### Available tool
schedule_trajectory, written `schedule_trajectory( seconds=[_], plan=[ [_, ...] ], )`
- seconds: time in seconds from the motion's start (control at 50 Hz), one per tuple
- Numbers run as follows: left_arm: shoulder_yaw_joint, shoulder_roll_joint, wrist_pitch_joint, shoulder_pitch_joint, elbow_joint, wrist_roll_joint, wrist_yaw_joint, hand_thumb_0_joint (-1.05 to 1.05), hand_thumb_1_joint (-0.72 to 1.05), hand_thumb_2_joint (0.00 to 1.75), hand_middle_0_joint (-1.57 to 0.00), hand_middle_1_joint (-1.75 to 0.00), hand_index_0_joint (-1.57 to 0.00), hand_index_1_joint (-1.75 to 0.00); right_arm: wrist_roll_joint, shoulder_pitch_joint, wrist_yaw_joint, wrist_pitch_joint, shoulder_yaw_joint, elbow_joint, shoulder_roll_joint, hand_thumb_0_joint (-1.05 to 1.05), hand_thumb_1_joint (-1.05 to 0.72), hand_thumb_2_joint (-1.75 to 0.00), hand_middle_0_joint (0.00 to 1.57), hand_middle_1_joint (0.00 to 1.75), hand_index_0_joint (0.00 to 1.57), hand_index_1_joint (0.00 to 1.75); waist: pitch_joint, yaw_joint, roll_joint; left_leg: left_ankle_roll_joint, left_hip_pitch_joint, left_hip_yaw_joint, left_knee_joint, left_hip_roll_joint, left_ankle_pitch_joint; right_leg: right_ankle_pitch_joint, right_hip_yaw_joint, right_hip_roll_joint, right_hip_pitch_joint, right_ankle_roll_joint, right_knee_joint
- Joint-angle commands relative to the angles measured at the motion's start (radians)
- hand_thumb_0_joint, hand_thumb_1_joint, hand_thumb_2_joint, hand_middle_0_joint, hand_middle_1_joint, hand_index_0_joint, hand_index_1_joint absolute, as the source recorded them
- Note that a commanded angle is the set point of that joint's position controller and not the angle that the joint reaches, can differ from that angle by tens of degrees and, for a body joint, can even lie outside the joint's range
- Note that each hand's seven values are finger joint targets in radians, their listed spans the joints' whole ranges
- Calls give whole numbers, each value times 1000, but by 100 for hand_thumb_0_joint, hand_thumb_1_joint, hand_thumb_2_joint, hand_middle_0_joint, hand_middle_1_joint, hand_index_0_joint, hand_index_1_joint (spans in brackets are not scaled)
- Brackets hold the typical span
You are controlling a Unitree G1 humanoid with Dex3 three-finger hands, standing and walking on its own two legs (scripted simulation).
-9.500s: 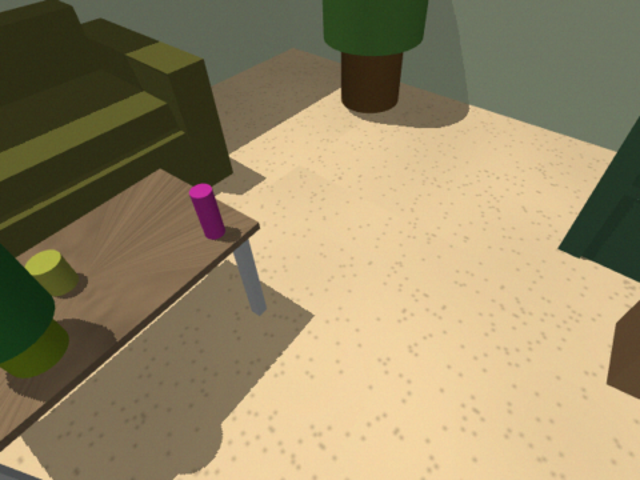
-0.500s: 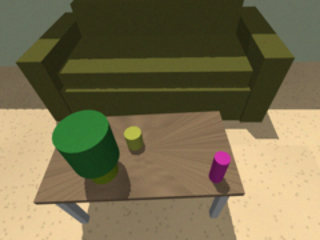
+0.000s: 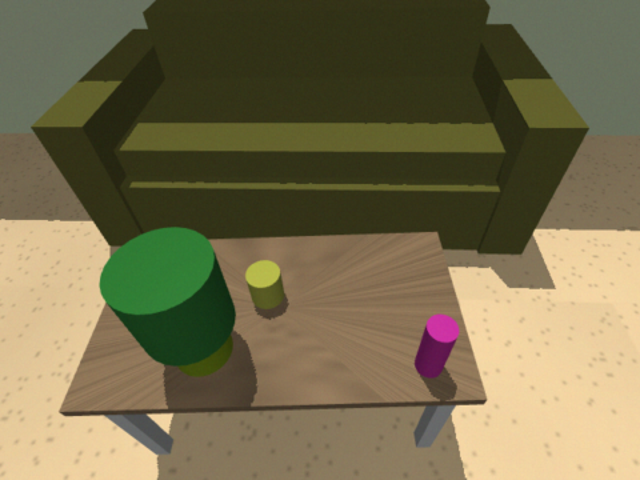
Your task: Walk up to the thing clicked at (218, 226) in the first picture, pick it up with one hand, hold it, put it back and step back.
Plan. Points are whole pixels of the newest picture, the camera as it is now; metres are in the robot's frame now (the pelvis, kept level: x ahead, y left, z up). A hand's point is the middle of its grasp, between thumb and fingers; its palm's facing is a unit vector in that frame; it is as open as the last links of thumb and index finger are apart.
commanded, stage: stand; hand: right
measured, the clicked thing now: (435, 347) +0.42 -0.19 -0.25
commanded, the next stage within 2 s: go down in 1.70 s
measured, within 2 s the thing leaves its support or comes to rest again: neither
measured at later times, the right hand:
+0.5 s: hand out of the picture +0.08 -0.26 -0.16, palm faces -0.01 +0.94 -0.33, open 7.4 cm
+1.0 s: hand out of the picture +0.08 -0.26 -0.16, palm faces -0.02 +0.94 -0.33, open 7.4 cm
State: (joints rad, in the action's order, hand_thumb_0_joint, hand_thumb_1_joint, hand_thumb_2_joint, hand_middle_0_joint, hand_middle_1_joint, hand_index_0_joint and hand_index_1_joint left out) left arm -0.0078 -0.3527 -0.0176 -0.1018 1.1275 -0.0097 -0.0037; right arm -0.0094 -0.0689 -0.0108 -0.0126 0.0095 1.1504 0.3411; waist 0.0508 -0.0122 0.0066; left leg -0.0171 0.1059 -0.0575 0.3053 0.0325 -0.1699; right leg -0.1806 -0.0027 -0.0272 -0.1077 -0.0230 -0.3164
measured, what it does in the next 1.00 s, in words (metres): stands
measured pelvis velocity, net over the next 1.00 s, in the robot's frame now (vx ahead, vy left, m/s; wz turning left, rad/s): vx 0.00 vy -0.01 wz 0.00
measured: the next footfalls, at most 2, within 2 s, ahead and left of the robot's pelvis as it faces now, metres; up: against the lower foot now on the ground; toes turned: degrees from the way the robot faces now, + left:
none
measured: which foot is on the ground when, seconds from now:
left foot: down 0.00-1.00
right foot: down 0.00-1.00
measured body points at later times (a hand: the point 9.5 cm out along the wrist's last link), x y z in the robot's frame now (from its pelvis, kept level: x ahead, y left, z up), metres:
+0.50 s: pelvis +0.00 -0.01 +0.00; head +0.01 -0.01 +0.45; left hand +0.09 +0.29 -0.13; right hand +0.08 -0.31 -0.13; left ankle +0.00 +0.13 -0.75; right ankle -0.01 -0.13 -0.75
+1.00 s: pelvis +0.00 -0.01 +0.00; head +0.02 -0.01 +0.45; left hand +0.08 +0.29 -0.13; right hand +0.08 -0.31 -0.14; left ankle +0.00 +0.13 -0.75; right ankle -0.01 -0.13 -0.75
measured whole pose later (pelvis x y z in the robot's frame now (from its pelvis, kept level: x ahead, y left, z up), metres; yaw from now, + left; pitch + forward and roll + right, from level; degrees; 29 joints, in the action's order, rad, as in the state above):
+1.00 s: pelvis +0.00 -0.01 +0.00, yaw +0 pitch -2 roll +0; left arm -0.01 -0.36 -0.01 -0.11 1.13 -0.01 0.00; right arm -0.01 -0.10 -0.01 -0.01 0.00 1.14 0.35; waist 0.05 -0.01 0.00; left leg -0.03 0.09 -0.05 0.30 0.05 -0.17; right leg -0.19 0.01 -0.01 -0.09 -0.01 -0.31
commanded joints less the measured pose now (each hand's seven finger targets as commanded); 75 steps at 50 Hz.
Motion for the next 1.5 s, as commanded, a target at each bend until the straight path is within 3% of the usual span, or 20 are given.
schedule_trajectory(
  seconds=[0.0, 0.22, 0.52, 1.48],
  plan=[
    [44, -218, -17, 43, -58, 4, 9, 0, 90, 90, -20, -30, -20, -30, 3, 36, 12, -20, 37, -53, 212, 0, -90, -90, 20, 30, 20, 30, -89, 1, -5, 20, -56, 98, -39, 114, 160, 187, -87, -107, -8, 34, 44],
    [46, -218, -16, 41, -59, 2, 13, 0, 90, 90, -20, -30, -20, -30, 2, 34, 15, -17, 37, -56, 219, 0, -90, -90, 20, 30, 20, 30, -110, 2, -2, 24, -72, 91, -26, 120, 192, 230, -86, -112, 16, 35, 45],
    [47, -225, -13, 48, -59, 3, 13, 0, 90, 90, -20, -30, -20, -30, 0, 23, 14, -17, 32, -61, 213, 0, -90, -90, 20, 30, 20, 30, -76, 5, 1, 22, -47, 97, -45, 118, 134, 155, -83, -107, 0, 40, 58],
    [46, -216, -12, 27, -57, 2, 12, 0, 90, 90, -20, -30, -20, -30, 1, 2, 18, -16, 29, -72, 221, 0, -90, -90, 20, 30, 20, 30, -77, 9, -5, 29, -57, 96, -37, 117, 147, 180, -84, -109, 5, 43, 54]
  ],
)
